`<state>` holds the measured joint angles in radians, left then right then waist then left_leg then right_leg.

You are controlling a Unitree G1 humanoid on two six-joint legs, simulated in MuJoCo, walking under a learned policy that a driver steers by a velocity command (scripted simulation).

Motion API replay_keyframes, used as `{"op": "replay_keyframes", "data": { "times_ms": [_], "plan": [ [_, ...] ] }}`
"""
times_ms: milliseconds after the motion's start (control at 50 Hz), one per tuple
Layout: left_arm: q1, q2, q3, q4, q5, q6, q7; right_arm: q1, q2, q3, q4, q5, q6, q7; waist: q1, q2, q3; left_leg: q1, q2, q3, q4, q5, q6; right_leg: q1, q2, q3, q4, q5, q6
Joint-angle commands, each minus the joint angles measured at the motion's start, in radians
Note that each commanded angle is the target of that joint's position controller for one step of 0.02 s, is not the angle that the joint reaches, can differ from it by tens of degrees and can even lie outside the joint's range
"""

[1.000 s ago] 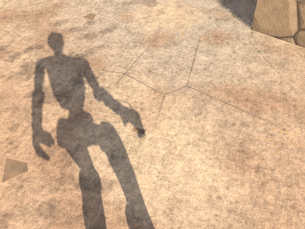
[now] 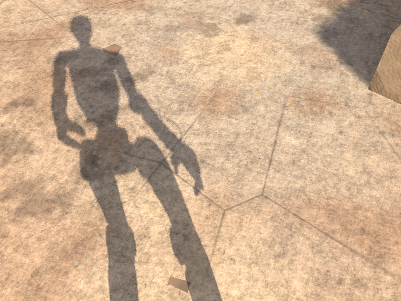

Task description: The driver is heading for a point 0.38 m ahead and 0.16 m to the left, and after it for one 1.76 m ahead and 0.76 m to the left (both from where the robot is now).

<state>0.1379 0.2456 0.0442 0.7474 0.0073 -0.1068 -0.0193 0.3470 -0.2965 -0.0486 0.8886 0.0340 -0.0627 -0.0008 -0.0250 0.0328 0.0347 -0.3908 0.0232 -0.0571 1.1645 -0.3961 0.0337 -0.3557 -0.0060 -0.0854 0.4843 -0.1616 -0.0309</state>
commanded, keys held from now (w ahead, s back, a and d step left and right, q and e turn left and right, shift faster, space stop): w+q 0.34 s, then q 0.52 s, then no key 0.14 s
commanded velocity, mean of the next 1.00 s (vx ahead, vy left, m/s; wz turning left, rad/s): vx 0.28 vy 0.00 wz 0.53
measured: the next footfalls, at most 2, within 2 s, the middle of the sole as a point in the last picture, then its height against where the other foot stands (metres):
left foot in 0.40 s outside the picture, level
right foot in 0.92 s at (201, 282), level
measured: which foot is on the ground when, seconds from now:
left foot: up 0.00-0.38, down 0.40-0.94, up 0.96-1.00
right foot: down 0.00-0.40, up 0.42-0.90, down 0.92-1.00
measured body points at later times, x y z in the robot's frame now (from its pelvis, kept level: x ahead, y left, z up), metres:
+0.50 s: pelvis +0.25 +0.08 -0.01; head +0.30 +0.11 +0.43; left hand +0.26 +0.38 -0.14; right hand +0.49 -0.14 -0.10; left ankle +0.31 +0.17 -0.73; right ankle +0.14 -0.11 -0.63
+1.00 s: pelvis +0.39 +0.09 +0.00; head +0.42 +0.10 +0.45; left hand +0.39 +0.42 -0.09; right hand +0.68 -0.06 -0.09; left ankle +0.30 +0.16 -0.70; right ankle +0.49 +0.01 -0.73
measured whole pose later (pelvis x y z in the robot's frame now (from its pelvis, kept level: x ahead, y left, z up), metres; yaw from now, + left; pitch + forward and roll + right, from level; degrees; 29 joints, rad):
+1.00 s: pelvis +0.39 +0.09 +0.00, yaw +34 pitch +2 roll -1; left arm 0.10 0.28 0.05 0.72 0.02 -0.04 0.01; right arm 0.17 -0.32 -0.07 0.63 0.00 0.04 -0.03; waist -0.01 0.04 0.02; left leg -0.38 -0.15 -0.20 0.88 -0.55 0.00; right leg -0.36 0.04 0.05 0.51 -0.19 -0.01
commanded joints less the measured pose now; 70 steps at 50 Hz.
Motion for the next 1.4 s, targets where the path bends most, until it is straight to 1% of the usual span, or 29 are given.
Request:
{"op": "replay_keyframes", "data": {
  "times_ms": [20,100,180,300,340,380,400,420,440,460,500,520,580,720,840,900,920,940,960,980,1000,1040,1120,1220,1260,1280,1300,1320,1400],
  "plan": [
    [0.061,0.096,0.032,-0.009,0.006,-0.015,0.002,-0.008,-0.069,-0.03,-0.084,0.004,0.008,-0.002,0.03,-0.137,-0.071,-0.228,0.11,-0.05,0.025,0.105,-0.008,0.249,-0.274,0.265,-0.3,0.077,-0.155],
    [0.052,0.129,0.048,0.025,0.007,-0.027,0.011,-0.059,-0.037,-0.03,-0.126,-0.007,0.04,-0.002,0.008,-0.101,-0.008,-0.288,0.125,-0.055,-0.074,0.215,-0.03,0.2,-0.271,0.11,-0.36,0.185,-0.166],
    [0.071,0.163,0.058,0.046,0.005,-0.014,0.026,-0.168,-0.022,-0.023,-0.164,-0.012,0.029,0.022,0.041,-0.086,0.018,-0.278,0.113,-0.006,-0.313,0.412,-0.027,0.234,-0.242,-0.023,-0.369,0.208,-0.141],
    [0.145,0.216,0.079,0.084,-0.025,0.022,0.033,-0.333,-0.029,-0.019,-0.252,-0.013,0.028,0.056,0.09,-0.076,0.066,-0.305,0.085,0.079,-0.495,0.344,0.022,0.411,-0.3,-0.094,-0.306,0.269,-0.113],
    [0.131,0.242,0.086,0.082,-0.034,0.036,0.036,-0.311,-0.054,-0.032,-0.267,-0.014,0.032,0.06,0.056,-0.101,0.031,-0.225,0.036,0.13,-0.511,0.243,0.058,0.451,-0.306,-0.121,-0.203,0.528,-0.091],
    [0.088,0.253,0.088,0.068,-0.044,0.058,0.041,-0.101,-0.122,-0.075,-0.224,-0.016,0.035,0.054,-0.07,-0.103,-0.083,0.052,-0.069,0.192,-0.584,0.251,0.105,0.412,-0.254,-0.162,0.122,0.834,-0.046],
    [0.102,0.226,0.076,0.058,-0.035,0.055,0.044,0.043,-0.196,-0.11,-0.188,-0.02,0.039,0.035,-0.133,-0.043,-0.17,0.325,-0.062,0.117,-0.633,0.422,0.143,0.237,-0.204,-0.169,0.392,0.656,0.014],
    [0.189,0.074,0.032,0.005,0.024,0.037,0.037,0.028,-0.325,-0.127,-0.193,-0.029,0.04,0.015,-0.012,0.265,-0.242,0.671,0.219,-0.343,-0.62,0.731,0.294,-0.209,-0.027,-0.137,0.779,-0.348,0.095],
    [0.191,0.128,0.026,0.003,0.0,0.006,0.026,0.027,-0.296,-0.112,-0.254,-0.038,0.027,0.026,-0.048,0.179,-0.484,0.776,0.363,-0.703,-0.742,0.711,0.442,-0.309,0.052,0.121,0.975,-0.545,0.106],
    [0.078,0.19,0.043,-0.02,-0.039,-0.005,0.022,-0.005,-0.232,-0.093,-0.258,-0.039,0.018,0.036,-0.078,0.054,-0.405,0.718,0.326,-0.557,-0.763,0.79,0.385,-0.368,-0.001,0.177,0.978,-0.461,0.086],
    [0.037,0.174,0.039,-0.019,-0.013,-0.003,0.042,-0.106,-0.157,-0.076,-0.257,-0.011,0.012,0.03,-0.015,-0.037,-0.197,0.447,0.227,-0.333,-0.769,0.78,0.292,-0.358,-0.076,0.159,0.823,-0.312,0.073],
    [0.045,0.192,0.048,-0.019,-0.003,0.01,0.049,-0.147,-0.135,-0.068,-0.271,-0.017,0.016,0.023,0.018,-0.02,-0.166,0.33,0.201,-0.287,-0.794,0.801,0.277,-0.289,-0.094,0.164,0.776,-0.275,0.073],
    [0.079,0.162,0.045,-0.026,0.004,0.047,0.053,-0.17,-0.156,-0.073,-0.285,-0.038,0.02,0.012,0.062,-0.002,-0.163,0.187,0.167,-0.226,-0.822,0.914,0.272,-0.198,-0.074,0.153,0.673,-0.224,0.091],
    [-0.052,0.134,0.031,-0.068,0.001,0.073,0.051,-0.147,-0.174,-0.077,-0.283,-0.017,0.068,-0.032,0.022,0.056,-0.174,0.19,0.104,-0.24,-0.79,0.683,0.194,-0.209,-0.013,0.174,0.369,-0.019,0.13],
    [-0.12,0.15,0.037,-0.1,-0.005,0.059,0.036,-0.141,-0.168,-0.074,-0.296,-0.022,0.092,-0.035,-0.003,0.107,-0.137,0.249,0.111,-0.386,-0.715,0.59,0.183,-0.17,0.034,0.204,0.189,-0.101,0.111],
    [-0.044,0.157,0.045,-0.083,-0.007,0.042,0.025,-0.191,-0.148,-0.063,-0.317,-0.012,0.097,-0.038,0.046,0.123,-0.146,0.257,0.071,-0.404,-0.64,0.588,0.133,-0.008,0.029,0.176,-0.057,0.037,0.067],
    [-0.021,0.18,0.051,-0.081,0.004,0.037,0.025,-0.174,-0.121,-0.053,-0.322,-0.018,0.096,-0.039,0.045,0.09,-0.161,0.195,0.032,-0.379,-0.591,0.48,0.092,0.123,-0.047,0.218,-0.119,0.218,0.033],
    [-0.023,0.234,0.058,-0.099,0.021,0.041,0.031,-0.119,-0.068,-0.037,-0.325,-0.042,0.091,-0.038,0.006,-0.099,-0.201,0.088,-0.068,-0.256,-0.41,0.154,0.038,0.262,-0.241,0.396,-0.11,0.53,-0.051],
    [0.007,0.248,0.062,-0.07,0.045,0.053,0.03,-0.077,-0.093,-0.043,-0.339,-0.032,0.087,-0.038,-0.024,-0.339,-0.178,-0.108,-0.186,-0.143,-0.252,-0.307,-0.028,0.319,-0.395,0.618,-0.107,0.731,-0.251],
    [0.017,0.195,0.052,-0.081,0.02,0.053,0.028,-0.059,-0.176,-0.062,-0.316,-0.043,0.082,-0.037,0.005,-0.262,-0.19,-0.157,-0.132,-0.147,-0.061,-0.316,-0.073,0.323,-0.421,0.653,-0.108,0.678,-0.304],
    [0.012,0.17,0.045,-0.086,0.009,0.055,0.03,-0.092,-0.202,-0.075,-0.298,-0.031,0.087,-0.035,0.022,-0.18,-0.172,-0.175,-0.12,-0.142,0.027,-0.253,-0.091,0.312,-0.361,0.543,-0.085,0.628,-0.267],
    [-0.026,0.16,0.039,-0.087,-0.006,0.065,0.031,-0.12,-0.163,-0.068,-0.284,-0.028,0.11,-0.041,0.017,-0.123,-0.136,-0.179,-0.104,-0.141,0.044,-0.166,-0.117,0.268,-0.282,0.432,-0.083,0.521,-0.205],
    [-0.06,0.152,0.033,-0.076,0.002,0.091,0.03,-0.15,-0.053,-0.029,-0.287,-0.023,0.112,-0.028,0.011,-0.206,-0.14,-0.011,-0.065,-0.013,-0.27,-0.099,-0.132,0.202,-0.177,0.278,-0.109,0.458,-0.167],
    [-0.019,0.176,0.033,-0.052,-0.015,0.104,0.027,-0.132,-0.062,-0.031,-0.254,-0.024,0.105,-0.016,0.018,-0.226,-0.141,0.204,-0.054,0.047,-0.719,0.165,-0.085,0.171,-0.184,0.298,-0.09,0.261,-0.158],
    [0.042,0.145,0.018,-0.029,-0.006,0.089,0.021,-0.138,-0.11,-0.035,-0.262,-0.046,0.103,-0.019,0.033,-0.142,-0.14,0.357,0.029,-0.054,-0.797,0.325,-0.022,0.051,-0.146,0.27,-0.07,0.061,-0.051],
    [0.075,0.106,0.006,-0.035,0.017,0.075,0.012,-0.16,-0.178,-0.047,-0.264,-0.058,0.105,-0.025,0.087,0.05,-0.14,0.337,0.129,-0.156,-0.765,0.381,0.045,0.01,-0.05,0.162,-0.012,-0.079,0.016],
    [0.036,0.09,0.0,-0.033,0.024,0.072,0.014,-0.188,-0.1,-0.028,-0.255,-0.063,0.098,-0.015,0.073,0.115,-0.13,0.182,0.143,-0.167,-0.797,0.206,0.085,0.118,-0.034,0.125,-0.027,-0.118,0.061],
    [0.0,0.114,0.005,-0.027,0.024,0.074,0.017,-0.214,-0.053,-0.014,-0.261,-0.067,0.089,-0.007,0.06,0.081,-0.081,0.136,0.099,-0.143,-0.812,0.088,0.063,0.145,-0.032,0.127,-0.026,-0.064,0.08],
    [0.017,0.125,0.011,0.004,0.012,0.084,0.033,-0.165,-0.068,-0.012,-0.225,-0.057,0.058,-0.01,0.051,0.068,-0.008,0.096,0.054,-0.109,-0.802,0.117,0.011,0.144,-0.037,0.136,-0.023,0.006,0.073]
  ]
}}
